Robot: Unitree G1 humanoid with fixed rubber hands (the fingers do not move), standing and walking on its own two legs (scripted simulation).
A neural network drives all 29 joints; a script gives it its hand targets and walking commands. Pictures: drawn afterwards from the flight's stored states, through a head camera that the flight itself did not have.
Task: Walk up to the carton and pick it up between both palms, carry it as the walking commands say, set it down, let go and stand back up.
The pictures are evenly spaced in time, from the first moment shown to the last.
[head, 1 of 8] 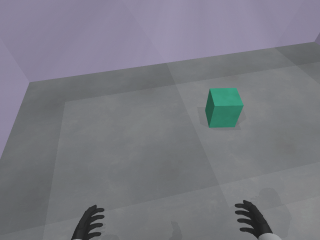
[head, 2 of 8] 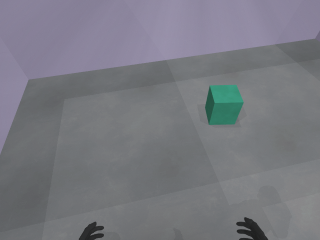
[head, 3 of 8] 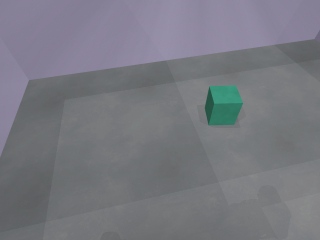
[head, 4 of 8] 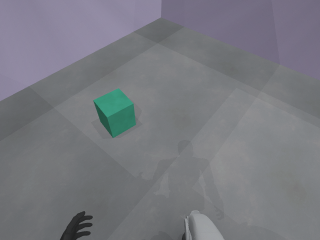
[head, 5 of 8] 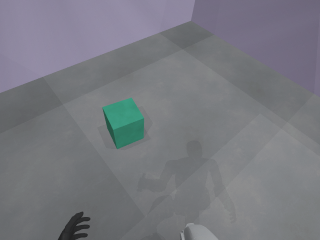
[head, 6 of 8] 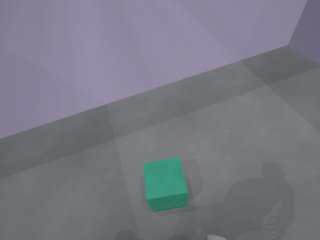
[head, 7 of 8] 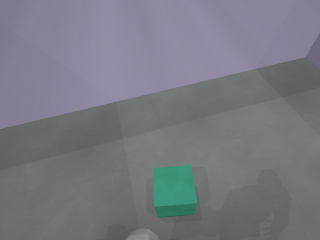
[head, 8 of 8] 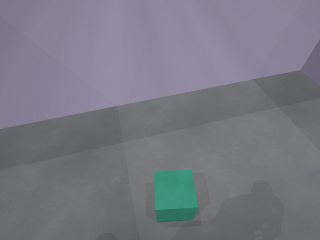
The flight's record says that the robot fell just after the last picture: no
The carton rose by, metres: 0.00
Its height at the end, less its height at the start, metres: +0.00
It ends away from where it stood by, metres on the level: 0.00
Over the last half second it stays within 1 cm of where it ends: yes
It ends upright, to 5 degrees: yes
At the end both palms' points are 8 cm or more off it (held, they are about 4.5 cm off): yes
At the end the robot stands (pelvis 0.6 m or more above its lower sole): yes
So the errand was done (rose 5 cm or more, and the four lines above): no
